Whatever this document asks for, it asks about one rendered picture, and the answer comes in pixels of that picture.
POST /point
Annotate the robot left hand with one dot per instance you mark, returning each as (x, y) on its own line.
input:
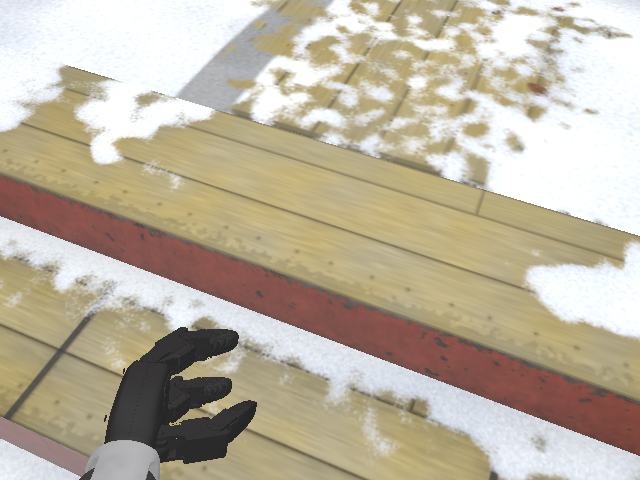
(147, 400)

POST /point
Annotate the robot left forearm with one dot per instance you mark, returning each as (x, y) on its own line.
(123, 460)

